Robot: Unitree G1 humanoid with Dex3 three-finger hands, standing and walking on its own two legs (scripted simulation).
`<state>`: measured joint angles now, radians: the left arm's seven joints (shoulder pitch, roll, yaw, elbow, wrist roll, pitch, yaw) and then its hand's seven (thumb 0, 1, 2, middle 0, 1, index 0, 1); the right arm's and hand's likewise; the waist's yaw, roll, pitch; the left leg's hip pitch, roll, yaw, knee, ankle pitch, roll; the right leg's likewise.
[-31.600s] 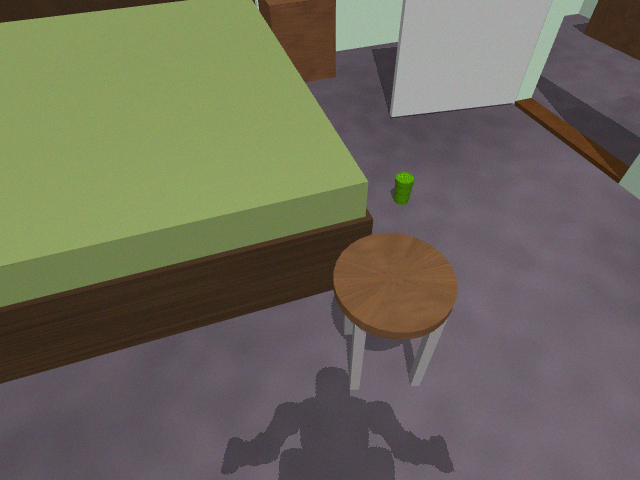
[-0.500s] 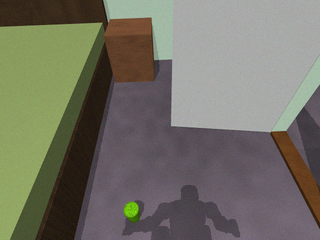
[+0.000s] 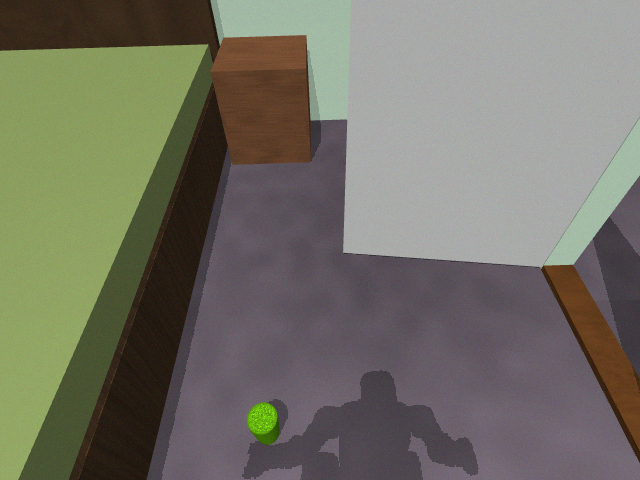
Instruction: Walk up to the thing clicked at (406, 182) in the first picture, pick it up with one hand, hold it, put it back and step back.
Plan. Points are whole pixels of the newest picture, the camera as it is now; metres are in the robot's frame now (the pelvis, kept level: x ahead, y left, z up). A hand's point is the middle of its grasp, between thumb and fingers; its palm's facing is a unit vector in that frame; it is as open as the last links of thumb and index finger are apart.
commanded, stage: stand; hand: left
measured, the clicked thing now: (265, 425) +0.41 +0.20 -0.72
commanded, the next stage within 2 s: none
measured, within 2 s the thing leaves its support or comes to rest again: neither
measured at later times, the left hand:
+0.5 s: hand out of the picture +0.08 +0.25 -0.16, palm faces -0.02 -0.94 -0.34, open 7.4 cm
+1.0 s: hand out of the picture +0.08 +0.24 -0.16, palm faces -0.01 -0.94 -0.34, open 7.4 cm
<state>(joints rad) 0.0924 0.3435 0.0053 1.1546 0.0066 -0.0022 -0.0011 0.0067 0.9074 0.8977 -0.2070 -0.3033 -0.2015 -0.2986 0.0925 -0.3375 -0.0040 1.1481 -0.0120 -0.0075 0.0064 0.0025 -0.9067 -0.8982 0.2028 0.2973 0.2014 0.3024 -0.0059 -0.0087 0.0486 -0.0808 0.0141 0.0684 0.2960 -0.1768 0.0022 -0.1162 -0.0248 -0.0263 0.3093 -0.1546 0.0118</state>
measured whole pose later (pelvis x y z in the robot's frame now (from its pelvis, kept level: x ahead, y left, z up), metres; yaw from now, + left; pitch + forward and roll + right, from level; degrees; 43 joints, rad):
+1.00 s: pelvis +0.01 -0.01 +0.00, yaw +1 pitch -2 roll +0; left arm 0.11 0.35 0.00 1.14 0.00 -0.01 0.00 0.01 0.91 0.90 -0.21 -0.30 -0.20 -0.30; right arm 0.11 -0.35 0.01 1.14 -0.01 -0.01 0.00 0.00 -0.91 -0.90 0.20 0.30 0.20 0.30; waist -0.01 0.00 0.04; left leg -0.07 0.03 0.05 0.29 -0.18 -0.02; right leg -0.10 -0.01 -0.04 0.30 -0.17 -0.01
